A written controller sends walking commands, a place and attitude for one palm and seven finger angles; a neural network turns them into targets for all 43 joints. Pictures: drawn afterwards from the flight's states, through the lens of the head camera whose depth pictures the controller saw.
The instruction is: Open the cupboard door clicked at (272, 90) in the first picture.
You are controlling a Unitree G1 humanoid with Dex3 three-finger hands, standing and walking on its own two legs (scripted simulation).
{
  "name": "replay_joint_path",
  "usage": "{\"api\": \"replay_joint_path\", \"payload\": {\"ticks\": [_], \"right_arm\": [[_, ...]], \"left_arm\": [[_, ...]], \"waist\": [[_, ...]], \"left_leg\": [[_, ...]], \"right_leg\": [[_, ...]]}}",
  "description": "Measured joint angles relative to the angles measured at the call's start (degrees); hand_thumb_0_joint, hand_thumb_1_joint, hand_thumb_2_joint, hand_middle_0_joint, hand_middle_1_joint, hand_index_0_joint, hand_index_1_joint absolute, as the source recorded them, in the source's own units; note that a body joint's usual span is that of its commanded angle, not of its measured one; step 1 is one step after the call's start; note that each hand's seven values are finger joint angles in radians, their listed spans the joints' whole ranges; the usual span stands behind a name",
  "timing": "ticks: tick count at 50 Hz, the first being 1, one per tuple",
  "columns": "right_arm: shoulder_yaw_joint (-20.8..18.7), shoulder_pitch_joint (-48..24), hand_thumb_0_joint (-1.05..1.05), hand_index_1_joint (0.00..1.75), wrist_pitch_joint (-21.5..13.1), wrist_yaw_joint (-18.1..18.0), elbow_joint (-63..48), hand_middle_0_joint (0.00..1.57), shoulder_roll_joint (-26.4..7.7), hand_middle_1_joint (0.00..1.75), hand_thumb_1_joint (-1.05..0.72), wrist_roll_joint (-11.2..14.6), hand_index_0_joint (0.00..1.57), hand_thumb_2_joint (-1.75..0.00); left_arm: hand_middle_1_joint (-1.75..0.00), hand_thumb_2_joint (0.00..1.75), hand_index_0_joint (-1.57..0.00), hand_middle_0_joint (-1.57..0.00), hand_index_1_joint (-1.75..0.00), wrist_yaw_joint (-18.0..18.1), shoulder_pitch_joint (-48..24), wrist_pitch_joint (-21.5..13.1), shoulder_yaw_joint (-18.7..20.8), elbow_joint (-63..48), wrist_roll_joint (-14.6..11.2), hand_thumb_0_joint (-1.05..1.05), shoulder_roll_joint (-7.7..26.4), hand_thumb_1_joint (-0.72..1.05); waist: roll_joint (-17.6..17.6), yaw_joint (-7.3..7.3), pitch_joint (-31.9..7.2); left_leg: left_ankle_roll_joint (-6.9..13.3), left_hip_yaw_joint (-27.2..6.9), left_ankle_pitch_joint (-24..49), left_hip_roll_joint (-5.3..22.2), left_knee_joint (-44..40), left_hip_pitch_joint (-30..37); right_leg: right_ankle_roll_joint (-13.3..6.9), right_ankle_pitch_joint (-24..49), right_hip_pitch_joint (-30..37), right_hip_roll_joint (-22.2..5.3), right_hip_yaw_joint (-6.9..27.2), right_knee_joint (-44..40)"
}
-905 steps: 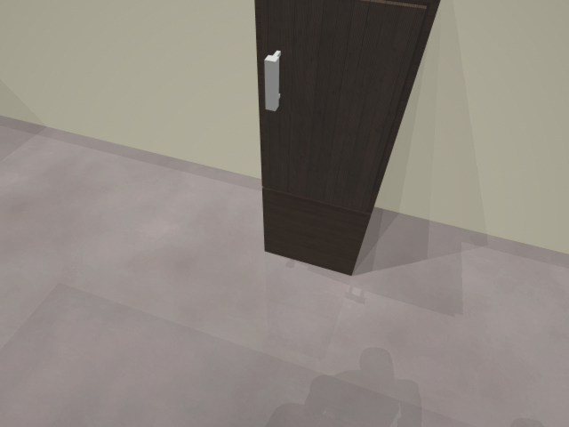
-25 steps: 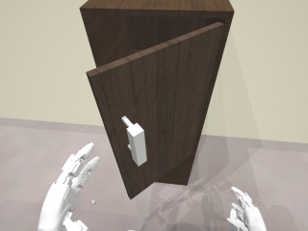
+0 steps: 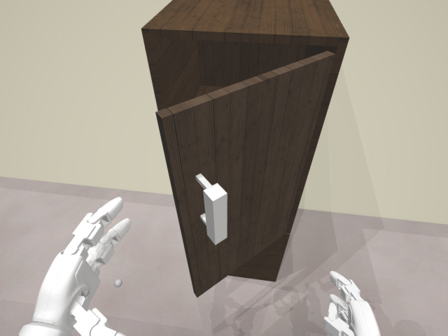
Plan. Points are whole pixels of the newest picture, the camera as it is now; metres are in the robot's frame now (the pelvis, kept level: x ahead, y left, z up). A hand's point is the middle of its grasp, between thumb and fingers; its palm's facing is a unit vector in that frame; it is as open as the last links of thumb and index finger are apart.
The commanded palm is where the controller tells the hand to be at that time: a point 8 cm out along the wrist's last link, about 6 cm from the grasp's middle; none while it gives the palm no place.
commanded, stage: draw the hand back to the body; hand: left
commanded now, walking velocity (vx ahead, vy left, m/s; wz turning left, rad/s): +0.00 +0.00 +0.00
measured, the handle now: (209, 208) +0.31 +0.06 +0.10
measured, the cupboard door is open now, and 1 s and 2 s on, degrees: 44 44 44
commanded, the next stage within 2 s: step back with the hand held close in 1.18 s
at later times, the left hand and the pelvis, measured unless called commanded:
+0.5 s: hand (61, 242) +0.20 +0.23 +0.16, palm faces +0.31 -0.89 -0.33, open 12.8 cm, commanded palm +0.15 +0.28 +0.19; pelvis +0.01 +0.02 +0.04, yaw -1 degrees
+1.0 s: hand (49, 207) +0.23 +0.25 +0.20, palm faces +0.43 -0.82 -0.37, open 7.7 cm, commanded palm +0.18 +0.29 +0.22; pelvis +0.03 +0.00 +0.04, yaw -2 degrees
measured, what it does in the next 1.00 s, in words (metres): stands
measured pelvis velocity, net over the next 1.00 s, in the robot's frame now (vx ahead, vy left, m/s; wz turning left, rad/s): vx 0.03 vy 0.00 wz -0.03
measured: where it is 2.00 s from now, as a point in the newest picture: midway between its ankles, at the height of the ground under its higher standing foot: outside the picture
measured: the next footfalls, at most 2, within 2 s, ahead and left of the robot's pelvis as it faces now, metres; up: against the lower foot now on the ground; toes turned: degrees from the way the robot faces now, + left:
none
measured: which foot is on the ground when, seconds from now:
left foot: down 0.00-1.00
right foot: down 0.00-1.00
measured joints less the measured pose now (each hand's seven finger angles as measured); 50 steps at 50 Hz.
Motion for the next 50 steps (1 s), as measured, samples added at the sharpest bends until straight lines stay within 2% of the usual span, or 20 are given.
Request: {"api": "replay_joint_path", "payload": {"ticks": [6,9,12,15,19,29,43,50], "right_arm": [[0.23,-0.55,0.02,0.30,-1.66,-0.40,1.40,0.20,-0.63,0.30,-0.91,0.31,0.21,-0.90],[0.47,-0.79,0.02,0.30,-1.20,-1.93,1.50,0.20,-0.43,0.30,-0.91,-0.45,0.21,-0.90],[0.81,-1.23,0.02,0.30,-0.54,-2.74,1.82,0.20,0.05,0.30,-0.91,-1.16,0.21,-0.90],[1.16,-1.52,0.02,0.30,-0.16,-3.04,2.77,0.20,0.42,0.30,-0.91,-1.74,0.21,-0.90],[1.49,-1.94,0.02,0.30,-0.30,-2.83,4.79,0.20,0.49,0.30,-0.91,-2.33,0.21,-0.90],[1.14,-3.44,0.02,0.30,0.02,-1.51,7.94,0.21,0.61,0.30,-0.91,-2.97,0.21,-0.90],[-0.74,-4.79,0.02,0.30,1.95,-0.98,9.33,0.21,-0.39,0.30,-0.91,-2.99,0.21,-0.90],[-1.41,-4.92,0.02,0.30,2.79,-0.86,9.42,0.20,-0.81,0.30,-0.91,-2.96,0.21,-0.90]], "left_arm": [[-0.30,0.31,-0.15,-0.15,-0.30,-1.63,-1.55,1.85,2.59,-0.01,-1.36,-0.01,1.10,-0.47],[-0.30,0.33,-0.15,-0.16,-0.30,5.88,-2.09,3.42,1.69,-1.80,4.75,-0.01,2.61,-0.42],[-0.30,0.36,-0.16,-0.16,-0.30,12.61,-1.54,4.24,1.35,-2.74,8.79,-0.01,2.50,-0.34],[-0.30,0.40,-0.16,-0.16,-0.30,16.29,-1.73,4.55,1.57,-2.21,10.98,-0.01,2.47,-0.26],[-0.30,0.46,-0.17,-0.17,-0.30,18.67,-2.74,4.60,2.38,-1.19,12.45,-0.01,2.93,-0.13],[-0.30,0.60,-0.18,-0.18,-0.30,19.70,-5.08,3.57,6.05,-0.51,13.01,0.00,3.98,0.21],[-0.30,0.81,-0.20,-0.20,-0.30,19.82,-9.00,3.31,13.43,1.79,12.02,0.01,5.77,0.70],[-0.30,0.87,-0.20,-0.21,-0.30,19.39,-8.82,3.50,12.56,2.51,11.84,0.01,4.48,0.84]], "waist": [[-0.09,0.49,0.44],[-0.34,1.38,1.35],[-0.48,1.30,2.54],[-0.88,1.40,3.85],[-1.20,1.73,5.37],[-1.47,2.20,6.90],[-1.07,2.76,7.21],[-0.82,2.67,7.16]], "left_leg": [[0.31,-0.17,0.88,-0.16,-1.59,1.91],[0.32,0.36,1.70,0.13,-3.66,4.13],[0.55,0.84,3.03,0.09,-6.75,6.72],[0.82,1.34,4.40,-0.24,-9.99,9.40],[1.17,1.98,5.87,-0.86,-13.90,12.90],[1.56,3.52,7.99,-1.90,-21.03,19.20],[0.63,3.43,8.68,-1.32,-24.60,22.36],[0.07,3.23,8.90,-0.91,-25.40,22.99]], "right_leg": [[0.30,1.22,2.28,-0.06,-0.19,-2.28],[0.46,2.51,4.36,0.20,0.36,-4.70],[0.61,4.21,6.88,0.19,0.81,-8.09],[0.86,5.73,9.40,-0.11,1.22,-11.31],[1.22,7.28,12.63,-0.72,1.74,-14.99],[1.72,9.29,17.91,-1.78,3.10,-20.99],[0.91,10.00,20.95,-1.11,3.05,-24.55],[0.37,9.93,21.40,-0.66,2.88,-24.93]]}}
